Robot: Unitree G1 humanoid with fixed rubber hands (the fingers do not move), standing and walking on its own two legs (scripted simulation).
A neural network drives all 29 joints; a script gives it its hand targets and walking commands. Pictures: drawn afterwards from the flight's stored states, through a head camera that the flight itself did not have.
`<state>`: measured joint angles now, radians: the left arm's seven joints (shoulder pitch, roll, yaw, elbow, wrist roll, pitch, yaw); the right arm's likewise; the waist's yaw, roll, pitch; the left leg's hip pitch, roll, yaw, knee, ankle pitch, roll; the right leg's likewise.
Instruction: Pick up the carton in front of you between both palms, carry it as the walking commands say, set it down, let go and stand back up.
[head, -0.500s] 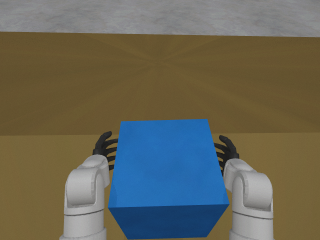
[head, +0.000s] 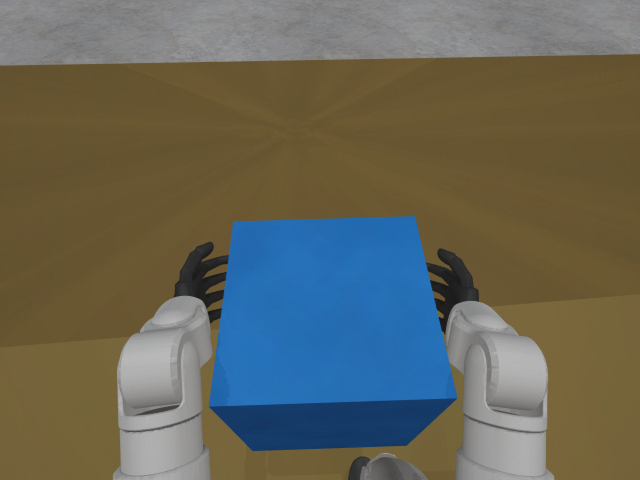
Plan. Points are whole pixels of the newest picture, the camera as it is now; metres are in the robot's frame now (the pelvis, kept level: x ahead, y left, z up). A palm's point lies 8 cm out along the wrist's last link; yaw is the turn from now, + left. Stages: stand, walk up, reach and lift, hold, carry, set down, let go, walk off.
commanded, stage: carry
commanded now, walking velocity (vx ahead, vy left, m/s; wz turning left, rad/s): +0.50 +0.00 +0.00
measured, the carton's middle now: (327, 343) +0.27 -0.01 +0.02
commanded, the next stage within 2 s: none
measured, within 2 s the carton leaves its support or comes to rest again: neither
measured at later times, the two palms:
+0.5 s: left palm (221, 135) +0.61 +0.16 +0.09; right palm (396, 136) +0.62 -0.14 +0.08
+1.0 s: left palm (238, 19) +1.04 +0.17 +0.11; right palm (364, 26) +1.04 -0.13 +0.10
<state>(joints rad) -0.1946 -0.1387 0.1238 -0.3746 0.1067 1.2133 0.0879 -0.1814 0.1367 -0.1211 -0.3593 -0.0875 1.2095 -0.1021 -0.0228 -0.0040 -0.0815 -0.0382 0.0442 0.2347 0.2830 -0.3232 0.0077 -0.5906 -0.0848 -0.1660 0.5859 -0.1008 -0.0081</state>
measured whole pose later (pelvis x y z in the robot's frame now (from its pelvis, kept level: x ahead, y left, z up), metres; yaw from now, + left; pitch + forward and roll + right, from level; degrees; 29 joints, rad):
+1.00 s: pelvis +0.66 +0.01 -0.03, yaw +3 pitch +4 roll +1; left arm -0.77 0.02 0.24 0.11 0.06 1.23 0.11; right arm -0.74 -0.01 -0.19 0.11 -0.04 1.23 -0.14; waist -0.01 -0.01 0.00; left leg -0.13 0.02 0.18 0.61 -0.52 0.01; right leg -0.53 -0.02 -0.14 0.50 0.03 -0.09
